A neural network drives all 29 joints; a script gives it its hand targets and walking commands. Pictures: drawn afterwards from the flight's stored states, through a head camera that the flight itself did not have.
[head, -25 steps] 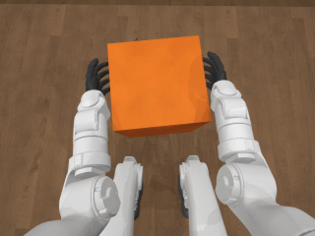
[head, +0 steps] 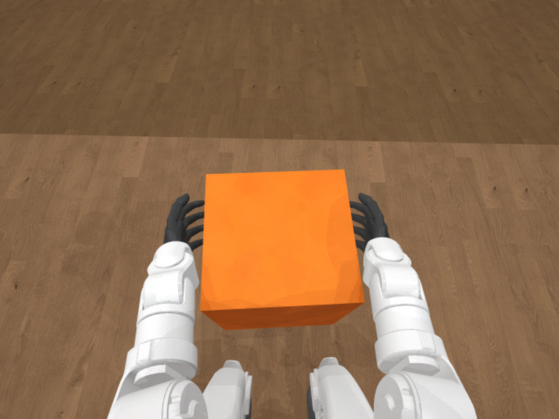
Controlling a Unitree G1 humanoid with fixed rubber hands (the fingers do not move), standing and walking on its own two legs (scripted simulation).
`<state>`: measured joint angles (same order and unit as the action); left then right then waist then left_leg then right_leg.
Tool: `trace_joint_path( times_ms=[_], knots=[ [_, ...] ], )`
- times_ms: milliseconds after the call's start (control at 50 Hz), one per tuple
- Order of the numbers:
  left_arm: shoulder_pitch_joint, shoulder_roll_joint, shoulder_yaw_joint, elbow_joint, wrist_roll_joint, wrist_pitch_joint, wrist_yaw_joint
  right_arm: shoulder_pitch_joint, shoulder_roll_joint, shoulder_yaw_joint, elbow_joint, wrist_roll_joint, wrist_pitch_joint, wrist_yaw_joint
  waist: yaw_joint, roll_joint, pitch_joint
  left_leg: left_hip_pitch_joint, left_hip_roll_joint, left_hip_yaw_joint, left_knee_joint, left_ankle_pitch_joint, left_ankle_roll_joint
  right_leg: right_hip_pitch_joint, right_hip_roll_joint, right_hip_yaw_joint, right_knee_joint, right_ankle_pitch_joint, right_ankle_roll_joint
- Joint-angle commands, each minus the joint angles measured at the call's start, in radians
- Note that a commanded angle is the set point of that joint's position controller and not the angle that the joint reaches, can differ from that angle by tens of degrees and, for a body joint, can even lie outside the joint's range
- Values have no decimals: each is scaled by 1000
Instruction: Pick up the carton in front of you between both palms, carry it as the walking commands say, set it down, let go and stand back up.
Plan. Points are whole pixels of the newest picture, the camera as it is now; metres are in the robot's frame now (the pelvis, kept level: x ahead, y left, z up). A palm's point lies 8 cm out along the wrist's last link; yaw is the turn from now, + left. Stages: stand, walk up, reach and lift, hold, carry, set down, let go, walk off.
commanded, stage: reach and lift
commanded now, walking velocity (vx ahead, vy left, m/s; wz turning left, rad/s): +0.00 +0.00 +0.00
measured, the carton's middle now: (277, 259) +0.37 +0.01 -0.10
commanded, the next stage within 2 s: hold in 1.44 s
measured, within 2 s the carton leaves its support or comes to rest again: neither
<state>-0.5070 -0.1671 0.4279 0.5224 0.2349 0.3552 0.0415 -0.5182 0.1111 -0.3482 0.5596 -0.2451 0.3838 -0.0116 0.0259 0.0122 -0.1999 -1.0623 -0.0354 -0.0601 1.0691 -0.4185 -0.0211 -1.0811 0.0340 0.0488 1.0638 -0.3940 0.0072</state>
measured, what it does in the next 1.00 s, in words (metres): rises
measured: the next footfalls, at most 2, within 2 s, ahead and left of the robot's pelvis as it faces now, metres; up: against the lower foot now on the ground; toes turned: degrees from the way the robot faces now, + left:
none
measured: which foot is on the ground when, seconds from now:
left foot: down 0.00-1.00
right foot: down 0.00-1.00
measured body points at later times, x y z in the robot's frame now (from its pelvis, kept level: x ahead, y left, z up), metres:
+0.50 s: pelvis +0.03 +0.01 +0.08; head +0.00 +0.01 +0.53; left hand +0.34 +0.16 +0.11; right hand +0.33 -0.14 +0.10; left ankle +0.04 +0.13 -0.65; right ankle +0.05 -0.12 -0.65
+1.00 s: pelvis +0.02 +0.00 +0.09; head +0.00 +0.00 +0.54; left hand +0.34 +0.16 +0.12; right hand +0.34 -0.15 +0.11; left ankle +0.04 +0.13 -0.65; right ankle +0.05 -0.12 -0.65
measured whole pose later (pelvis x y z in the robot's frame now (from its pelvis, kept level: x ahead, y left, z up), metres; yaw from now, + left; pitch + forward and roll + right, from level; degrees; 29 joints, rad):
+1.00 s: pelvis +0.02 +0.00 +0.09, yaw +0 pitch -5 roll +0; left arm -0.35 -0.18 0.33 0.38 0.33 0.60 -0.01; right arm -0.33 0.17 -0.29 0.36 -0.32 0.64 0.01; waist 0.00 0.01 0.03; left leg -0.14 -0.02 -0.07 0.44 -0.22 -0.01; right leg -0.15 0.02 0.05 0.42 -0.19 0.01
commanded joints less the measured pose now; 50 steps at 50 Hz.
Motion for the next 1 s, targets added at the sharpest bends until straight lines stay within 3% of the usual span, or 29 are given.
trace_joint_path(
  times_ms=[0, 180, 340, 520, 680, 980],
  knots=[
    [-468, -1024, -617, 97, -138, 23, -262, -520, 1040, 584, -7, 164, -26, 227, -6, -29, -528, 356, -102, 8, -209, 252, 14, 501, 96, 16, -205, 255, -12],
    [-309, -1014, -671, 42, -140, 68, -264, -364, 1022, 620, -70, 168, 18, 233, -18, -10, -363, 623, -79, -23, -413, 380, 17, 726, 75, 32, -396, 371, -17],
    [-201, -1014, -722, -43, -174, 154, -272, -276, 1003, 679, -192, 204, 114, 238, -26, -7, -211, 830, -60, -32, -583, 439, 13, 922, 63, 27, -572, 417, -9],
    [-243, -961, -590, -11, -115, 234, -289, -302, 958, 545, -146, 150, 200, 255, -29, 5, 47, 844, -41, -23, -696, 209, 24, 942, 45, 13, -675, 201, -21],
    [-373, -996, -608, -28, -127, 223, -303, -432, 995, 562, -169, 156, 189, 272, -29, -3, -38, 885, -40, -17, -686, 193, 29, 981, 47, 6, -664, 184, -18],
    [-276, -946, -626, -99, -129, 249, -297, -321, 985, 583, -229, 166, 222, 253, -28, -13, -56, 949, -55, -11, -709, 337, 24, 1065, 50, 18, -703, 341, -3]
  ],
)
